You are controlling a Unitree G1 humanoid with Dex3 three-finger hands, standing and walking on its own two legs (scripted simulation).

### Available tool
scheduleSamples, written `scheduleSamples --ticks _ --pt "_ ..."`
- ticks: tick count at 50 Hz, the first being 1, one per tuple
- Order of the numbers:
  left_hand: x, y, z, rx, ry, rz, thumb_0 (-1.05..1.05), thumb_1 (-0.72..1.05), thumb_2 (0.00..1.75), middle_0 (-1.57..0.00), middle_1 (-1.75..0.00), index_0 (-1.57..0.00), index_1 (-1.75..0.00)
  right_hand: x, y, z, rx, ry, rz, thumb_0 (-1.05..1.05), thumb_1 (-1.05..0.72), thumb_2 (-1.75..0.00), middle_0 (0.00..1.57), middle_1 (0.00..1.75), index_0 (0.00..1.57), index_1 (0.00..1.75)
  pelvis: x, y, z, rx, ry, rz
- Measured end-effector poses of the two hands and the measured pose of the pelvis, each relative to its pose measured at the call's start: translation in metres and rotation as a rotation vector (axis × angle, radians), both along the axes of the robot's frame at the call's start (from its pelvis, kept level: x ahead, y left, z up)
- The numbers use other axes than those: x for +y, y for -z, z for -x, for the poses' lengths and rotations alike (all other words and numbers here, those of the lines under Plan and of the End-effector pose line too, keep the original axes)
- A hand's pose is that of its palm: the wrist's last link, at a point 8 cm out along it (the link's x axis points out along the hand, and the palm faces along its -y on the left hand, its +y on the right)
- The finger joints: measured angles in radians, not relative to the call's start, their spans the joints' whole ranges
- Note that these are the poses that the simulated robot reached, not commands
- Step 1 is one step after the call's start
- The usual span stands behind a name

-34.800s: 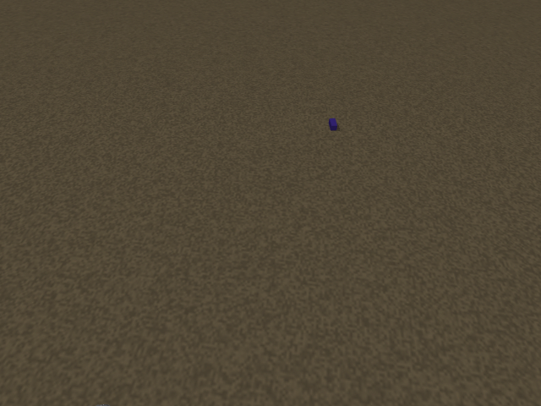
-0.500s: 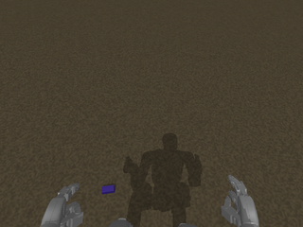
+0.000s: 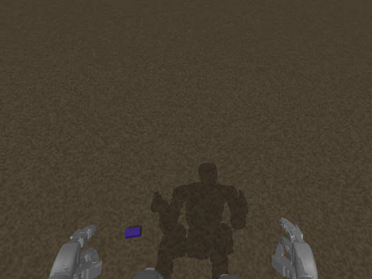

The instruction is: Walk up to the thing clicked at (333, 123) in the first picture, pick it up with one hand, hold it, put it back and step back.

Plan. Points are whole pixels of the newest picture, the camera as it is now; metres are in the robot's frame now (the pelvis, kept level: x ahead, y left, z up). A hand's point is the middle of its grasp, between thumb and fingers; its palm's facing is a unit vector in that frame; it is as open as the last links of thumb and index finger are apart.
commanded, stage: home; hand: left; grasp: from above
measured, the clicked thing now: (132, 232) +0.42 +0.24 -0.70
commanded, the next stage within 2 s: stand in 0.40 s
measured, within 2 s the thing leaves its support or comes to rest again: neither
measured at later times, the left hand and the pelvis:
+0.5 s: hand (101, 266) +0.16 +0.18 -0.05, palm faces +0.05 -0.98 -0.19, open 7.4 cm; pelvis +0.00 +0.00 +0.00, yaw +0 degrees
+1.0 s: hand out of the picture +0.05 +0.24 -0.11, palm faces +0.04 -0.95 -0.31, open 7.4 cm; pelvis +0.00 +0.01 +0.05, yaw +0 degrees
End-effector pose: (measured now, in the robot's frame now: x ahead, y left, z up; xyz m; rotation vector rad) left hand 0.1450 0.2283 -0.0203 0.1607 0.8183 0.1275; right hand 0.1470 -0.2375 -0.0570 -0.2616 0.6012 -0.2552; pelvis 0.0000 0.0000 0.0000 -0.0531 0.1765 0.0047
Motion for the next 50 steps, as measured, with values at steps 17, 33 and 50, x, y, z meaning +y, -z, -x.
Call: scheduleSamples --ticks 17,33,50 --pt "-0.001 0.001 0.000 0.008 0.002 -0.004 0.01 0.91 0.90 -0.20 -0.30 -0.20 -0.30 -0.001 0.000 -0.001 -0.005 0.000 -0.005 0.02 -0.90 -0.90 0.21 0.30 0.20 0.30 -0.001 0.000 0.000 0.000 0.000 -0.002" --pt "0.027 0.037 0.008 0.067 0.023 -0.129 0.01 0.90 0.90 -0.20 -0.30 -0.21 -0.30 -0.023 0.021 0.020 0.361 -0.122 0.015 0.01 -0.90 -0.90 0.21 0.30 0.20 0.30 -0.004 -0.018 0.008 -0.123 0.003 -0.051" --pt "0.059 0.054 0.102 0.406 -0.096 -0.105 0.01 0.91 0.90 -0.20 -0.30 -0.20 -0.30 -0.024 0.010 0.082 0.585 0.017 -0.031 0.01 -0.90 -0.90 0.20 0.30 0.20 0.30 0.011 -0.052 0.003 -0.223 0.009 -0.046"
